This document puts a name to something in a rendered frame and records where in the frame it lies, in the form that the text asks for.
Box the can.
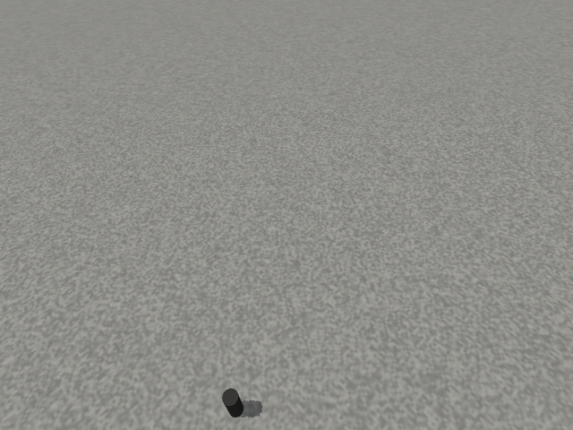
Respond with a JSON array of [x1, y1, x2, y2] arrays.
[[222, 389, 244, 417]]

